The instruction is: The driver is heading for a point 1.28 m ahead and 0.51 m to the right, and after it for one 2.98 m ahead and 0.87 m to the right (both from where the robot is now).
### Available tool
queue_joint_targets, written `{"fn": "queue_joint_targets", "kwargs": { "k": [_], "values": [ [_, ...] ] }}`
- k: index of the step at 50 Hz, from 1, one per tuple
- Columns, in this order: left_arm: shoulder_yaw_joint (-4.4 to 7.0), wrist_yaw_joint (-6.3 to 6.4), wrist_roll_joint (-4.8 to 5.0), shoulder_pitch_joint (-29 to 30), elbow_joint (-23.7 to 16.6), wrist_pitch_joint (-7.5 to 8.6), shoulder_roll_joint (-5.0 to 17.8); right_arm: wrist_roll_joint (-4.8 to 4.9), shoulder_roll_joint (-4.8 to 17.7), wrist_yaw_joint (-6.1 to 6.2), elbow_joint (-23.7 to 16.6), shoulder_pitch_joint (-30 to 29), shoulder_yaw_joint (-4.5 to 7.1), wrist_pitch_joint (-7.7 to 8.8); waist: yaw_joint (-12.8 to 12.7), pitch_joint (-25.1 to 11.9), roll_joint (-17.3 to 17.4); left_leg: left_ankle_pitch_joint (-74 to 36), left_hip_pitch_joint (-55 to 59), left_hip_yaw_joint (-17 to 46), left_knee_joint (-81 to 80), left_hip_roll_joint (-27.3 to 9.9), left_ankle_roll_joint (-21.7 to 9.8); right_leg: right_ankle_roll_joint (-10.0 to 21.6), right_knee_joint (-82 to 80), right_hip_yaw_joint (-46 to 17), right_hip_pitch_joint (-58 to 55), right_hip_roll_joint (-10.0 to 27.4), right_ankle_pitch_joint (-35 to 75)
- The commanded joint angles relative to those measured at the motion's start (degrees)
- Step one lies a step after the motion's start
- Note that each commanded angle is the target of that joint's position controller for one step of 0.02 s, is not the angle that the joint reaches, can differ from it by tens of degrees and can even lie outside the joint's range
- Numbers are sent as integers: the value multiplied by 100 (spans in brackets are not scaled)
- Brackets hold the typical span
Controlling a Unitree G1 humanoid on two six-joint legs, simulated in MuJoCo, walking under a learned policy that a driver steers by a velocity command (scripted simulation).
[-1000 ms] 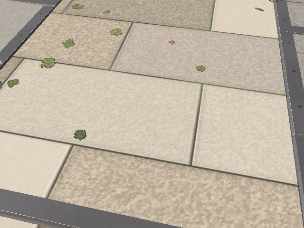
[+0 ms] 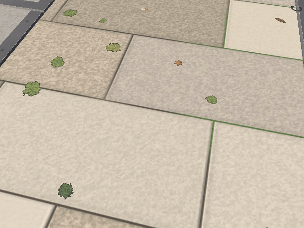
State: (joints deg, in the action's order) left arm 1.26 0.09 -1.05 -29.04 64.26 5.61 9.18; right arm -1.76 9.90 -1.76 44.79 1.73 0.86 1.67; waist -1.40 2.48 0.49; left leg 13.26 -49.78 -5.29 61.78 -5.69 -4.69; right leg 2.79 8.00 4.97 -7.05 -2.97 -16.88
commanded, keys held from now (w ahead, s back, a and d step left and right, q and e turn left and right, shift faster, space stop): w+e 0.88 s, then w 0.12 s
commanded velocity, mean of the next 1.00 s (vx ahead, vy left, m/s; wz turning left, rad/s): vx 0.50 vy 0.00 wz -0.48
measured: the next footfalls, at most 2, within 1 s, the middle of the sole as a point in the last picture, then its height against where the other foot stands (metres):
left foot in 0.08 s outside the picture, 0.05 m higher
right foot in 0.68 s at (200, 220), level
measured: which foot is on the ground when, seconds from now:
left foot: up 0.00-0.06, down 0.08-0.66, up 0.68-1.00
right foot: down 0.00-0.10, up 0.12-0.66, down 0.68-1.00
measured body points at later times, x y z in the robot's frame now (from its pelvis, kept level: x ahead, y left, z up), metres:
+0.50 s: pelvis +0.27 +0.01 +0.06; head +0.28 +0.01 +0.51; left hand +0.48 +0.19 -0.06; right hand +0.16 -0.21 -0.09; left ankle +0.22 +0.10 -0.69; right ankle +0.37 -0.15 -0.62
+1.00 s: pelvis +0.50 -0.13 +0.06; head +0.52 -0.17 +0.51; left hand +0.64 +0.10 -0.07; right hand +0.54 -0.43 -0.06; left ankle +0.71 -0.05 -0.62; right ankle +0.44 -0.14 -0.69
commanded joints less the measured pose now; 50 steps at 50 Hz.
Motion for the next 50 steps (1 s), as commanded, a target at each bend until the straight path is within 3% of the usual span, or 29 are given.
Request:
{"fn": "queue_joint_targets", "kwargs": {
  "k": [1,2,3,4,5,6,7,8,9,11,12,13,17,23,28,31,32,33,34,35,36,37,38,39,41,43,45,50],
  "values": [
    [113,6,73,253,-410,117,1022,27,163,12,-196,308,5,8,461,86,-394,-223,2160,-447,-928,614,-172,899,74,-406,1254,1401,5965],
    [137,23,57,164,-383,92,1142,45,321,73,-93,731,76,57,632,-220,-549,61,2478,-425,-1199,821,-225,780,836,-433,768,1440,6938],
    [165,26,-11,212,-403,57,1220,97,513,129,141,1537,172,145,976,-656,-642,146,3185,-290,-1689,968,-284,637,1978,-476,518,1410,7069],
    [182,2,8,399,-497,42,1219,84,799,163,382,2333,284,228,1367,-1112,-600,-134,4353,-1,-2494,807,-324,479,3368,-385,961,1188,5937],
    [43,-64,153,-118,-747,27,575,-118,1645,203,416,2769,507,283,1123,-1996,405,1294,5745,2290,-3184,-924,-652,319,5478,-186,2312,598,3012],
    [51,-99,242,-505,-819,0,246,-87,1817,125,390,2501,564,243,754,-2512,1416,1401,6067,5164,-4776,-2012,-1148,273,7344,-700,3549,-186,-618],
    [171,-58,110,-53,-932,-64,627,6,1455,94,297,1696,496,236,450,-1714,632,1708,5340,4676,-4778,-1854,-1085,345,7955,-1066,3948,260,-118],
    [222,-38,62,431,-1122,-89,687,34,960,93,364,1425,388,286,406,-901,111,1561,4591,3703,-4710,-1686,-938,396,7961,-824,4166,458,86],
    [243,-42,46,665,-1225,-106,605,1,676,101,484,1333,322,350,275,-496,-201,975,4157,2896,-4781,-1428,-699,456,7612,-850,4165,672,279],
    [247,-94,-48,623,-1312,-248,420,20,258,169,778,1419,236,425,-43,-180,145,32,3648,1722,-4854,-1063,-357,457,7234,-931,3934,852,406],
    [246,-114,-30,620,-1344,-311,332,16,196,179,851,1558,227,479,-68,-197,197,-211,3630,1446,-4936,-1038,-321,445,7103,-937,3874,837,415],
    [253,-126,1,635,-1354,-374,317,10,276,187,872,1653,250,517,-86,-158,179,-317,3683,1168,-5048,-990,-326,411,6879,-854,3961,823,344],
    [261,-180,-55,1388,-1644,-534,315,32,463,209,932,1937,287,605,-10,50,305,-763,3843,304,-5369,-972,-314,276,6319,-658,4575,897,919],
    [211,-297,-84,2546,-2066,-518,333,37,661,278,965,2325,301,603,279,272,317,-1077,4491,-414,-5462,-1021,-386,90,4243,-270,4793,897,1569],
    [219,-387,-133,3142,-2332,-505,417,23,830,337,1084,2663,362,462,485,492,382,-1807,5320,-875,-5220,-1181,-335,338,3165,274,4535,714,1037],
    [296,-355,-148,2725,-2275,-488,512,27,1075,370,1124,2582,424,339,219,219,569,-4456,5610,-1219,-4140,-1183,-214,667,2870,592,3691,214,299],
    [355,-323,-127,2210,-2146,-460,602,35,1203,365,1105,2505,461,282,-19,-69,599,-5121,5633,-1267,-3357,-1170,-190,791,2749,629,3169,-20,115],
    [434,-264,-128,1430,-1903,-394,711,79,1288,335,1040,2364,482,219,-378,-533,455,-4947,5331,-1350,-2192,-1090,-98,931,2337,608,2194,-256,304],
    [596,-172,-194,497,-1614,-341,1121,67,1219,311,889,2268,463,200,-784,-1123,17,-3458,4202,-1313,-587,-948,107,1146,2039,-229,707,140,-46],
    [753,-96,-203,595,-1677,-326,1860,111,462,209,414,2312,317,243,-389,-1383,-1364,1411,1513,-1075,1403,44,480,1885,1622,-3180,-928,1862,-440],
    [762,-74,-58,413,-1788,-398,1935,115,918,154,137,1667,401,338,-577,-1676,-778,1723,723,294,2096,503,552,2107,728,-4856,-1022,2241,-385],
    [704,-33,-46,663,-1719,-424,1743,176,906,124,-10,1190,383,409,-468,-918,-402,1012,311,529,1974,161,466,1930,669,-3835,-562,2135,272],
    [626,-13,9,920,-1735,-394,1443,180,847,140,46,1267,337,482,-237,-552,-119,488,605,551,1452,-34,419,1726,671,-3198,158,1954,1147],
    [569,-8,27,1193,-1783,-345,1245,102,839,161,125,1352,349,465,0,-396,105,343,991,614,1052,-162,422,1519,649,-2714,692,1648,1763],
    [461,-4,99,1355,-1833,-234,1006,-78,790,140,144,1558,343,254,264,-463,42,339,1540,679,652,-212,535,1405,558,-2213,1202,1307,2445],
    [459,-17,151,1147,-1783,-131,1115,-115,698,90,57,1452,317,98,312,-396,19,272,1504,594,302,-170,648,1402,480,-2017,1378,1127,2744],
    [462,-25,123,877,-1736,-103,1210,-108,679,63,-98,1045,289,23,208,-213,-73,-143,1200,494,-134,-147,719,1305,356,-1907,1419,1026,2787],
    [367,-19,124,196,-1549,-80,1095,-57,687,6,-418,57,220,18,-164,-59,-330,-1295,863,363,-1451,-15,636,840,331,-1694,867,919,3418]
  ]
}}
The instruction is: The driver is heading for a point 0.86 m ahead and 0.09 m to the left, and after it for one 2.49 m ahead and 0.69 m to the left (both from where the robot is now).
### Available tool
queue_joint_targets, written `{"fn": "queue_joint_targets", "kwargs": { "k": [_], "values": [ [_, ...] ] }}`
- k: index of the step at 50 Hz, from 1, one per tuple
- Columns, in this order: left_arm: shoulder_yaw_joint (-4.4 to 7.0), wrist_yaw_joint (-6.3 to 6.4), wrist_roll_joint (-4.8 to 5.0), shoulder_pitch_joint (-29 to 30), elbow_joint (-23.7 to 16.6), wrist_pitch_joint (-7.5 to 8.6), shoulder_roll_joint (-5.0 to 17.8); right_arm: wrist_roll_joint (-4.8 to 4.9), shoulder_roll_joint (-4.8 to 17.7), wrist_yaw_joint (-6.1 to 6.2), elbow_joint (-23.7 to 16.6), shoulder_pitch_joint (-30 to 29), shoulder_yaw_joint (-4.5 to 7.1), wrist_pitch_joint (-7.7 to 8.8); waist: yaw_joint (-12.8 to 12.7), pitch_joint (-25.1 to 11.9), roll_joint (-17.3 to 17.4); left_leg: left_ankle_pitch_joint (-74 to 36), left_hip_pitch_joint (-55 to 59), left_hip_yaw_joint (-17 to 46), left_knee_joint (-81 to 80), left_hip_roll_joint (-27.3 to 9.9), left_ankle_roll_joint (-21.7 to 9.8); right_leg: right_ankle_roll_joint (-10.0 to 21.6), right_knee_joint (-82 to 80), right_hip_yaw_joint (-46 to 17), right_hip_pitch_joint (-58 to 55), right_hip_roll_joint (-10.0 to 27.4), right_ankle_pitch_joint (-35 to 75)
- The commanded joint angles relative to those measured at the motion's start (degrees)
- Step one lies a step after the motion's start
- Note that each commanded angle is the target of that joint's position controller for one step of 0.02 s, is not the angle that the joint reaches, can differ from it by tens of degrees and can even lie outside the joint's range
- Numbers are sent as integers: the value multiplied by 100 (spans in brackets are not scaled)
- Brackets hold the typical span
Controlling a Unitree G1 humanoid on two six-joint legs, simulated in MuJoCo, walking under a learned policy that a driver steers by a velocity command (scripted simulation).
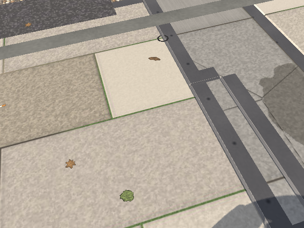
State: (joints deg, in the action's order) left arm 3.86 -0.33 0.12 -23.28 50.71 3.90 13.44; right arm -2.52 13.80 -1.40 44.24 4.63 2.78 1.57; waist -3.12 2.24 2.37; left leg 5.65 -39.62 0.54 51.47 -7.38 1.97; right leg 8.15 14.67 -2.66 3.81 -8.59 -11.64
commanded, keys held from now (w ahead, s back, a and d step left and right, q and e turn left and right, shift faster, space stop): w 0.94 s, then w+q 0.06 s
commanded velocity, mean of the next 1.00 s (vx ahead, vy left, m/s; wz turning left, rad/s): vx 0.50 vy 0.00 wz -0.08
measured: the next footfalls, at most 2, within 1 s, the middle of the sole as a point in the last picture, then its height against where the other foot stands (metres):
left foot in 0.24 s outside the picture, level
right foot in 0.78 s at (196, 200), level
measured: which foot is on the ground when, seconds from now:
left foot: up 0.00-0.22, down 0.24-0.80, up 0.82-1.00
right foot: down 0.00-0.26, up 0.28-0.76, down 0.78-1.00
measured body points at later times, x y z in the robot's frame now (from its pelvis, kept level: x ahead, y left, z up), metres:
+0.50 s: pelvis +0.29 +0.05 +0.00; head +0.31 +0.05 +0.45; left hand +0.41 +0.29 -0.13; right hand +0.28 -0.22 -0.13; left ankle +0.29 +0.11 -0.74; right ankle +0.34 -0.10 -0.67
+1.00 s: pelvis +0.55 -0.03 +0.00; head +0.57 -0.05 +0.45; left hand +0.60 +0.23 -0.13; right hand +0.61 -0.29 -0.14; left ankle +0.58 +0.12 -0.67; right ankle +0.55 -0.09 -0.74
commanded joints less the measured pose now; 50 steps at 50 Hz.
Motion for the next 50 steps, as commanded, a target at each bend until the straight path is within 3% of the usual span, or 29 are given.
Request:
{"fn": "queue_joint_targets", "kwargs": {
  "k": [1,5,7,9,10,11,12,13,14,15,16,18,21,24,27,33,36,37,38,39,40,41,42,43,44,46,50],
  "values": [
    [90,36,-3,-485,-158,98,667,34,285,-40,-415,-398,8,35,-52,-16,-548,-673,-161,-248,-627,200,-67,252,-310,-906,-356,1490,2999],
    [41,108,-76,-776,-42,91,701,86,291,-79,-660,-1088,-58,98,-271,183,-585,-755,-154,-402,-1391,406,-258,237,-223,-925,-872,1623,3254],
    [39,146,-118,-770,4,85,785,112,342,-88,-744,-1169,-60,145,-215,256,-625,-551,82,-400,-1721,514,-424,251,-130,-959,-1059,1768,3545],
    [44,171,-134,-501,-4,103,896,123,451,-40,-613,-636,-14,183,117,126,-696,-117,986,-455,-2026,762,-651,133,272,-821,-995,1792,4683],
    [54,168,-157,-425,14,114,963,139,567,21,-445,-104,44,203,334,-138,-739,150,1626,-505,-2074,964,-759,71,809,-779,-1013,1757,5443],
    [61,143,-171,-319,28,110,1009,142,674,96,-176,759,108,242,726,-566,-628,68,2560,-541,-2375,1069,-894,5,1773,-635,-910,1598,5628],
    [31,120,-136,-263,-38,129,924,41,867,182,43,1692,183,289,1120,-1126,-428,126,3997,19,-2400,476,-1108,-38,3060,-534,-35,1411,4414],
    [-75,74,87,-876,-173,135,388,-126,1516,221,61,2303,349,298,949,-2025,773,583,5698,2557,-2463,-1229,-1850,-324,5363,-109,1732,544,1432],
    [-19,84,7,-976,-87,123,655,48,1267,116,162,2080,323,216,769,-2042,922,600,5620,4235,-3377,-1653,-2154,-309,6273,-272,2689,61,-1656],
    [6,85,-121,-488,-157,93,752,172,936,83,63,1410,244,190,511,-963,283,1222,4642,3462,-3558,-1430,-2035,-286,6367,-426,3042,500,-1177],
    [-25,38,-163,-62,-237,99,701,179,568,56,21,1031,154,208,462,-434,-171,1161,3873,2701,-3757,-1191,-1889,-284,6036,-355,3022,737,-821],
    [-56,-47,-236,92,-307,2,530,163,341,72,184,995,63,280,212,-41,-35,503,3008,1727,-4074,-673,-1554,-331,5425,-228,2681,1059,-624],
    [-110,-131,-272,42,-268,-123,356,198,449,48,427,1315,75,424,99,-77,109,-330,2791,1130,-4304,-459,-1539,-464,5044,0,2594,1196,-383],
    [-151,-153,-256,819,-515,-147,342,219,550,35,586,1602,91,447,215,128,66,-503,2945,774,-4567,-343,-1533,-623,4329,202,3192,1433,234],
    [-220,-168,-217,1547,-723,-128,245,243,552,30,711,1878,79,434,394,192,75,-922,3136,414,-4547,-136,-1372,-731,3270,405,3239,1437,870],
    [-269,-159,-168,2497,-979,-87,248,183,645,93,951,2418,73,398,688,214,154,-1682,3970,333,-4166,-357,-1282,-642,2048,600,3026,1197,1019],
    [-222,-124,-180,2389,-984,-33,359,142,745,152,1014,2330,94,355,524,177,221,-2505,4334,355,-3693,-550,-1207,-413,1666,625,2596,1019,372],
    [-180,-93,-198,2009,-861,-4,422,142,786,166,1022,2250,102,340,335,0,235,-3194,4351,288,-3235,-519,-1135,-309,1473,677,2054,855,176],
    [-116,-49,-238,1220,-584,53,510,166,779,167,1037,2183,94,315,-22,-402,83,-3550,4184,83,-2323,-323,-1029,-159,1068,753,1046,695,323],
    [-5,19,-347,197,-294,120,813,201,666,167,941,2126,47,321,-401,-1056,-159,-2637,3317,-104,-1054,-90,-906,98,1075,169,-449,1241,238],
    [171,79,-467,-518,-228,122,1469,399,79,116,675,2533,-102,343,-396,-1949,-1338,153,1306,-568,1117,690,-601,778,876,-2312,-2323,3013,-276],
    [186,39,-224,-428,-172,27,1362,282,520,143,770,2511,30,319,-359,-2016,-1288,2483,439,-58,1978,1067,-639,1046,202,-3630,-2216,3344,-264],
    [109,16,-120,145,-207,1,1059,197,667,142,680,2029,94,295,-118,-1034,-786,2027,94,208,2144,682,-697,868,148,-2694,-1446,3012,-412],
    [24,-14,-109,563,-260,31,719,192,542,96,612,1750,60,324,22,-543,-581,1574,193,221,1857,481,-697,712,-80,-2033,-670,2752,-114],
    [-28,-22,-113,769,-247,65,531,182,446,70,627,1678,54,293,201,-261,-578,1331,446,189,1505,312,-673,484,-301,-1511,-127,2452,139],
    [-76,3,-90,798,-125,135,379,44,302,-2,724,1850,31,142,443,-126,-704,1097,914,103,1200,214,-536,303,-558,-909,462,2110,624],
    [-17,16,-85,388,117,262,572,81,264,-80,579,1334,39,22,445,63,-555,455,397,106,880,164,-392,341,-896,-289,417,2061,1094]
  ]
}}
